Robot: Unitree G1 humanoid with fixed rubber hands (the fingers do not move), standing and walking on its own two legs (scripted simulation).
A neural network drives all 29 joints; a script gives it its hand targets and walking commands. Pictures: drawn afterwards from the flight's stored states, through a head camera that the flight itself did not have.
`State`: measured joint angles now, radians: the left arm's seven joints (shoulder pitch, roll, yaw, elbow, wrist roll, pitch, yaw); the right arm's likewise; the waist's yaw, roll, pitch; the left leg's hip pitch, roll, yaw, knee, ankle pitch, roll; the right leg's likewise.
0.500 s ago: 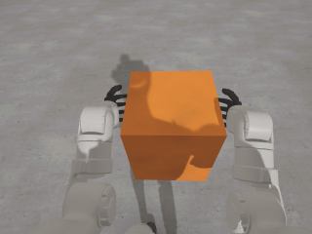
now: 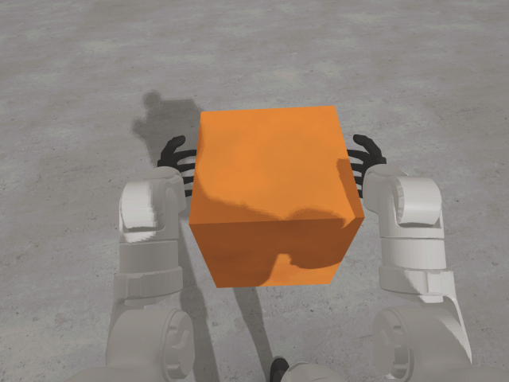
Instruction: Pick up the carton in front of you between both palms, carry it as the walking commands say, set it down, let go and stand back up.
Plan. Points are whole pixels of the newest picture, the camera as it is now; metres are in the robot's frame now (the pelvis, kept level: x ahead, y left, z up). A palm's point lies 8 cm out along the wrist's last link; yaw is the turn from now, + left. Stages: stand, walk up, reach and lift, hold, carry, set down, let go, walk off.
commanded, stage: carry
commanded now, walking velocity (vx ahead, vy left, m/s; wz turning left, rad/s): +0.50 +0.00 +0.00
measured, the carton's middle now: (270, 204) +0.37 -0.03 +0.05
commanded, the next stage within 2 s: none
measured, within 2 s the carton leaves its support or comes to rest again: neither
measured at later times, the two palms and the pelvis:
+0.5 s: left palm (160, 95) +0.61 +0.17 +0.12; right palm (306, 91) +0.61 -0.12 +0.11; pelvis +0.31 +0.03 +0.01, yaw -1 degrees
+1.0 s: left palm (188, 42) +0.87 +0.14 +0.11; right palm (301, 40) +0.86 -0.16 +0.10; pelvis +0.60 +0.00 +0.01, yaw -1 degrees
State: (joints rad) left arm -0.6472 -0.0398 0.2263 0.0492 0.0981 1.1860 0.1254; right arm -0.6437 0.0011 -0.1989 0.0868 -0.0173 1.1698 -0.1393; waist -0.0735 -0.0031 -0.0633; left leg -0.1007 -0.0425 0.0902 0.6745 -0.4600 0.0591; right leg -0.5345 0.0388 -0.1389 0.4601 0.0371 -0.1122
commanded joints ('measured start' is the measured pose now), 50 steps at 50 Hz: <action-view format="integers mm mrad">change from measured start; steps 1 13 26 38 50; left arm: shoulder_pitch -568 -665 -185 31 76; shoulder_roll -901 -1124 -1069 -1028 -967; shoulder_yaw -591 -711 -772 -833 -778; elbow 57 -129 -264 -413 -301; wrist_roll -333 -530 -382 -369 -368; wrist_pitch -5 -15 29 13 41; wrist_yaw -209 -273 -309 -282 -300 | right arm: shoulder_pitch -712 -585 -175 -13 -15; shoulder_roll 1094 1107 1085 1060 1008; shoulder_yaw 663 636 742 805 793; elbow -23 -148 -278 -474 -405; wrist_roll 437 304 272 351 321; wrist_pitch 8 -17 25 31 76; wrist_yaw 283 193 284 322 314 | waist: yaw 107 108 49 60 91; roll -239 -92 154 139 -205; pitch -604 -442 -550 -244 -429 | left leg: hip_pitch -484 -626 452 80 -398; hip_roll -8 107 407 300 74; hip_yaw -85 -44 -411 -78 -28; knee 589 229 -259 -531 346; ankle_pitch -120 190 460 358 -136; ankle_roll -73 -72 150 67 -123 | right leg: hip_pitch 1002 678 93 -40 763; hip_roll -450 -284 -93 -133 -454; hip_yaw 561 310 29 16 394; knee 126 -136 555 198 -87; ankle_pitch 612 218 -96 -181 561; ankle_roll -200 -98 132 147 -114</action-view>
